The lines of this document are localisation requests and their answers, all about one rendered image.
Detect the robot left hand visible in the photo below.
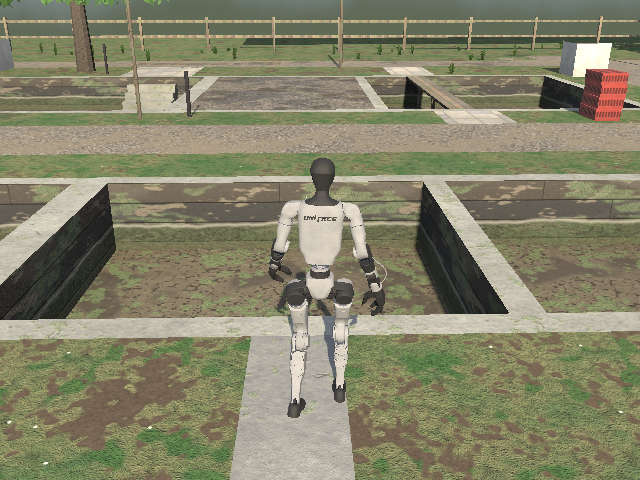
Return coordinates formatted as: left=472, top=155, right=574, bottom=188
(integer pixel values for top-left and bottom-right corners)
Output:
left=268, top=265, right=292, bottom=283

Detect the robot left forearm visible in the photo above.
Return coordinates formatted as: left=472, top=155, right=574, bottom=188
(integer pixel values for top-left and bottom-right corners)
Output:
left=269, top=238, right=285, bottom=270

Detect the robot right forearm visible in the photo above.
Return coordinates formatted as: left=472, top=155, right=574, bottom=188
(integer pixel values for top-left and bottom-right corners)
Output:
left=359, top=244, right=382, bottom=292

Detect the right robot thigh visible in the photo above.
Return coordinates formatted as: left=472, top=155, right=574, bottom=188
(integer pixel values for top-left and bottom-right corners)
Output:
left=332, top=278, right=354, bottom=343

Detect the robot left upper arm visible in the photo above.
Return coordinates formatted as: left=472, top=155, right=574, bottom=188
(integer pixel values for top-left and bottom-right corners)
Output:
left=273, top=200, right=301, bottom=253

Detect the robot right hand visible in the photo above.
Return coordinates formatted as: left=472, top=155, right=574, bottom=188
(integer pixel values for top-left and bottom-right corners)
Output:
left=362, top=288, right=385, bottom=316

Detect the robot torso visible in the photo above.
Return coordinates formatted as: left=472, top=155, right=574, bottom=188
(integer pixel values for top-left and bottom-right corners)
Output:
left=298, top=196, right=345, bottom=300

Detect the robot right upper arm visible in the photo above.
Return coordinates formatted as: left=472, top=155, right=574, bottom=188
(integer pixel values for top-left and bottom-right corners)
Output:
left=342, top=202, right=369, bottom=260

